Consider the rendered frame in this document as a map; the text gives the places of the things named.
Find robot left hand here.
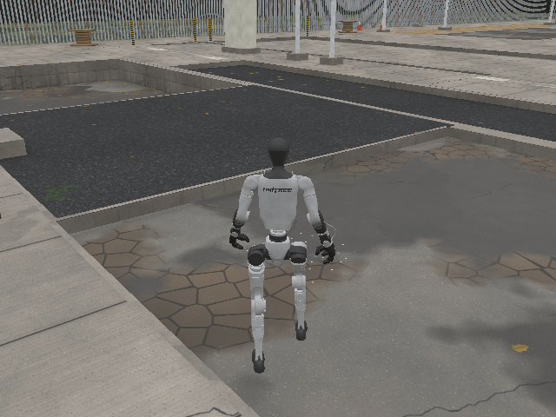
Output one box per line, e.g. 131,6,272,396
229,233,249,249

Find humanoid robot torso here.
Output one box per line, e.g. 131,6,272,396
258,170,298,261

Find robot right upper arm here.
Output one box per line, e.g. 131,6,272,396
296,175,321,224

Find right robot shin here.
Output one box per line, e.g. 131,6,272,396
295,275,306,329

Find robot right hand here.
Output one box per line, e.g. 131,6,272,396
315,243,335,264

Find robot right forearm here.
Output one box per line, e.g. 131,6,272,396
313,210,333,248

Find robot left forearm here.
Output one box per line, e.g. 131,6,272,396
230,209,244,237

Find robot left upper arm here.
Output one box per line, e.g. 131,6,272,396
235,175,261,222

